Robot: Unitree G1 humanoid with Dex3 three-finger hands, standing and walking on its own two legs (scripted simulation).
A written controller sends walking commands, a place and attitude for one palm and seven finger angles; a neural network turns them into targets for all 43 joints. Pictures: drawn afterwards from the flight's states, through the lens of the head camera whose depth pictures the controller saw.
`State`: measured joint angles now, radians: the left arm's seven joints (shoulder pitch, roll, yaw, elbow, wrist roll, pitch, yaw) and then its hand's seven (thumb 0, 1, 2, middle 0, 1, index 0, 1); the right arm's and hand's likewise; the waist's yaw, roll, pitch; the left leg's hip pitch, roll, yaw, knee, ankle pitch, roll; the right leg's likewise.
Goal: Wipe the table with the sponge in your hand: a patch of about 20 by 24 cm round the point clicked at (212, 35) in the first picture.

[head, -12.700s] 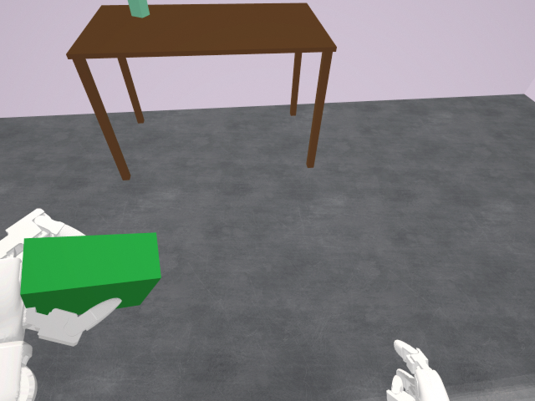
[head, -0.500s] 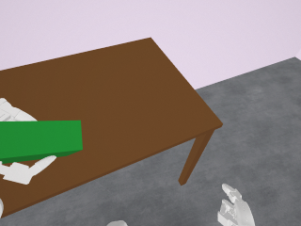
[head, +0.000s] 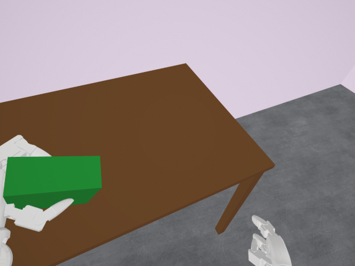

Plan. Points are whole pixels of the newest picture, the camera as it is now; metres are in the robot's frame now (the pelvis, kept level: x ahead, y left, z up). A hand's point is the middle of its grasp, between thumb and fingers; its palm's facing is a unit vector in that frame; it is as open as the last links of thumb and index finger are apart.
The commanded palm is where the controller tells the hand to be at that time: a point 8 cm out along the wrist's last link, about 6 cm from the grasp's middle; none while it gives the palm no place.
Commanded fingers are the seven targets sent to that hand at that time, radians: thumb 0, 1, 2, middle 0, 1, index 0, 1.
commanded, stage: come to a stop and stand still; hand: left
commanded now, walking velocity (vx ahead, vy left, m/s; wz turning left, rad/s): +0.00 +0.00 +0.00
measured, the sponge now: (68, 183) +0.22 +0.21 +0.14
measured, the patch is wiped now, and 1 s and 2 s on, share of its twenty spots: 0.00 0.00 0.00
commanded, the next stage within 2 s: look again from close up in 0.82 s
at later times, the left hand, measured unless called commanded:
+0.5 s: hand (28, 163) +0.25 +0.28 +0.15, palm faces +0.33 -0.84 -0.43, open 9.7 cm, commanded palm +0.18 +0.31 +0.17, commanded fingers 0.00 0.10 1.30 -1.20 -1.60 -1.20 -1.60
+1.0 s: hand (19, 169) +0.23 +0.29 +0.15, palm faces +0.36 -0.86 -0.36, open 9.6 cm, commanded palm +0.18 +0.32 +0.17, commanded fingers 0.00 0.10 1.30 -1.20 -1.60 -1.20 -1.60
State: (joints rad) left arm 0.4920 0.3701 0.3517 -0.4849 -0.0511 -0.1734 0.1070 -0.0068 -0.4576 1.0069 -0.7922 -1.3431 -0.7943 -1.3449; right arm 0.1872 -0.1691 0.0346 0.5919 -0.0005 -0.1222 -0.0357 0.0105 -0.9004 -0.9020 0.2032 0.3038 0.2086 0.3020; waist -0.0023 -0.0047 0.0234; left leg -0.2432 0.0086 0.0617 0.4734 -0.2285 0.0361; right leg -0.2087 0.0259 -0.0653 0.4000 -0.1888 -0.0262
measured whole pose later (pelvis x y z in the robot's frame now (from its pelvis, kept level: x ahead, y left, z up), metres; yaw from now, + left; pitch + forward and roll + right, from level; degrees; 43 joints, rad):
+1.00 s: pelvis +0.01 +0.04 +0.00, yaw +0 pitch +0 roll -2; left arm 0.42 0.37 0.35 -0.47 -0.05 -0.21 0.09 -0.01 -0.46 1.01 -0.79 -1.34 -0.79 -1.35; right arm 0.19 -0.19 0.03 0.55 0.00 -0.13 -0.03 0.01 -0.90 -0.90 0.20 0.30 0.21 0.30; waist 0.03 -0.03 0.06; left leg -0.22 -0.04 0.09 0.45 -0.24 0.08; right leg -0.18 -0.02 -0.04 0.37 -0.19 0.03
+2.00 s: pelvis +0.01 +0.03 +0.00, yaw +0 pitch +0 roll -2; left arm 0.40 0.36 0.34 -0.44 -0.05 -0.24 0.08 -0.01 -0.46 1.01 -0.79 -1.35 -0.79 -1.35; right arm 0.18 -0.19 0.02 0.57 0.00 -0.18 -0.02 0.01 -0.90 -0.90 0.20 0.30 0.21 0.30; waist 0.02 -0.04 0.06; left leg -0.23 -0.02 0.08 0.45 -0.23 0.07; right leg -0.20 0.00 -0.05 0.38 -0.18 0.01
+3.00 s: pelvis +0.00 +0.00 -0.01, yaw +2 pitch -1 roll +0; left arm 0.37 0.47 0.34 -0.46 0.02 0.06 -0.05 -0.01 -0.45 1.01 -0.78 -1.36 -0.78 -1.36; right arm 0.14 -0.24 0.03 0.58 -0.01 -0.11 -0.01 0.01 -0.90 -0.90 0.20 0.30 0.21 0.30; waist 0.05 0.03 0.02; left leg -0.28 -0.04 0.05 0.54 -0.26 0.05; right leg -0.27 0.00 -0.02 0.57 -0.29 -0.01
